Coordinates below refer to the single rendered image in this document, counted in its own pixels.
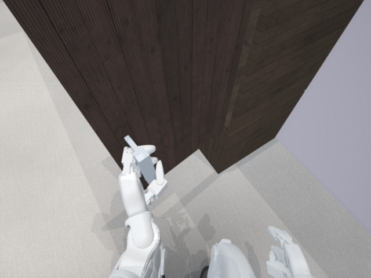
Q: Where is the robot left hand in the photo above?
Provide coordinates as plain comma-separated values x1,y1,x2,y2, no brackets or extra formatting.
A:
118,145,168,218

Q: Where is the right robot shin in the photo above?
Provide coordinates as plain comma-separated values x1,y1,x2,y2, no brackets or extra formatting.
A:
207,239,231,278

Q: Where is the handle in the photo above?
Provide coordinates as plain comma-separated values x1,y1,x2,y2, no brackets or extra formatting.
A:
124,135,157,184

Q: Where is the cupboard door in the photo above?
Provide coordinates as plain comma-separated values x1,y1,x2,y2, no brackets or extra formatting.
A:
3,0,254,190

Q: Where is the robot right thigh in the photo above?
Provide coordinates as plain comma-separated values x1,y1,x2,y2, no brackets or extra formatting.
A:
210,243,257,278

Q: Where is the robot right hand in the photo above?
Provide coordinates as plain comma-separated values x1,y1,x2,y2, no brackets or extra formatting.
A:
266,226,312,278

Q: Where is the robot left forearm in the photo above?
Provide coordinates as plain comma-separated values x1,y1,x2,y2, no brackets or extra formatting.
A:
109,211,162,278

